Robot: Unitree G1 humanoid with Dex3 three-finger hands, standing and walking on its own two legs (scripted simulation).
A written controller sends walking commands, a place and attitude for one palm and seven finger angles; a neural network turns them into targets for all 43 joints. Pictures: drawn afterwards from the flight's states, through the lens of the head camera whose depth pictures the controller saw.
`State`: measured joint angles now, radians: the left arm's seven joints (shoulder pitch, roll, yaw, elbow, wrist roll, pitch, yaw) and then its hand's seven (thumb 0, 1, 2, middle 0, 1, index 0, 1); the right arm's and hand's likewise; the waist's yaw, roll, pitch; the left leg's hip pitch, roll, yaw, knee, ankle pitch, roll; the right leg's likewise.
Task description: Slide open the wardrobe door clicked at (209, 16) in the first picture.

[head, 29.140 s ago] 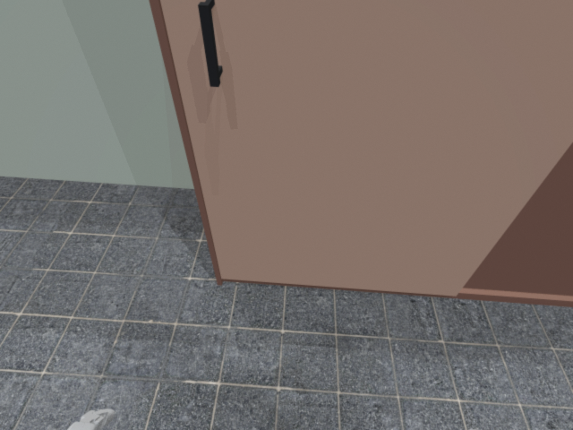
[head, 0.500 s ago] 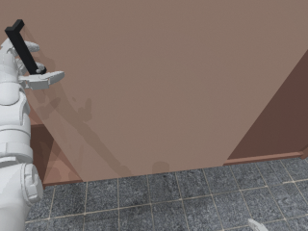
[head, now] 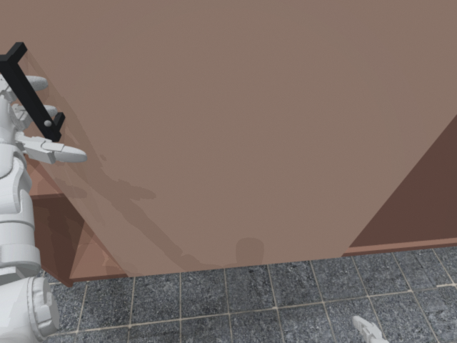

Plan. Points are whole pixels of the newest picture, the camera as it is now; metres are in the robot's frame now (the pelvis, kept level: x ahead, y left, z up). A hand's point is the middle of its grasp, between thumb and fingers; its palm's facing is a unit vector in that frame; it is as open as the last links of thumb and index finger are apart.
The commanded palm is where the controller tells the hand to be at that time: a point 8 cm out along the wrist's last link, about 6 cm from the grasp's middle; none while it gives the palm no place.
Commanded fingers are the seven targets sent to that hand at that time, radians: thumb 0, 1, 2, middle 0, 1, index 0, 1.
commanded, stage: slip the hand off the handle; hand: left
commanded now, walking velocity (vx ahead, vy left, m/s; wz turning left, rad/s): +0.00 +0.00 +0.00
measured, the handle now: (36, 95) +0.44 +0.34 +0.21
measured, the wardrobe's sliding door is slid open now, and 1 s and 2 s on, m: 0.25 0.25 0.25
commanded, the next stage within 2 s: draw the hand back to the body in 1.16 s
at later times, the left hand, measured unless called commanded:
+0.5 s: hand out of the picture +0.38 +0.39 +0.18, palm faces +0.44 -0.88 -0.20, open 14.7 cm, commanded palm +0.33 +0.42 +0.19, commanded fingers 0.00 -0.55 0.20 -0.25 -1.15 -0.25 -1.15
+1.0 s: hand out of the picture +0.29 +0.39 +0.18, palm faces +0.46 -0.87 -0.19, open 14.7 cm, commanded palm +0.24 +0.41 +0.19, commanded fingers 0.00 -0.55 0.20 -0.25 -1.15 -0.25 -1.15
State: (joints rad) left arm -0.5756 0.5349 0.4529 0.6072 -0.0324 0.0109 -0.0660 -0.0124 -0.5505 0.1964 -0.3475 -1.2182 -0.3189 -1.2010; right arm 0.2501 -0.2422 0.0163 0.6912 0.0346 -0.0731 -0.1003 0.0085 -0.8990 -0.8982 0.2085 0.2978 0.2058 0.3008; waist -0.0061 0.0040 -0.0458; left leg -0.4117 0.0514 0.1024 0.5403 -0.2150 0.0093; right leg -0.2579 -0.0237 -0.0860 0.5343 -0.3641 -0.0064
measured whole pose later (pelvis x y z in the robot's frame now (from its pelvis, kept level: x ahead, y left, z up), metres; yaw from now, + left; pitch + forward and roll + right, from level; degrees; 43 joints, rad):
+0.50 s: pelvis -0.02 +0.00 -0.01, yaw +0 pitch +7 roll -2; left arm -0.69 0.78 0.59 0.94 -0.01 -0.11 -0.24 -0.01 -0.55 0.20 -0.26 -1.15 -0.25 -1.15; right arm 0.34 -0.29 0.01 0.70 0.04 -0.05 -0.14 0.01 -0.90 -0.90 0.21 0.30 0.20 0.30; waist -0.05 0.00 -0.04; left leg -0.52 0.08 0.08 0.60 -0.20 0.01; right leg -0.35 0.00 -0.10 0.58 -0.34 -0.01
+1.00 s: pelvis -0.02 +0.03 +0.00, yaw +1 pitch +3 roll -2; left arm -0.28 0.57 0.55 0.32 -0.14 0.03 -0.16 -0.01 -0.55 0.20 -0.25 -1.15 -0.25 -1.15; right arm 0.24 -0.24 0.04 0.63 0.05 -0.12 -0.14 0.01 -0.90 -0.90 0.21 0.30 0.20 0.30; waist 0.03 0.01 -0.05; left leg -0.43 0.04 0.10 0.57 -0.20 0.05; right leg -0.25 -0.04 -0.09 0.53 -0.33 0.02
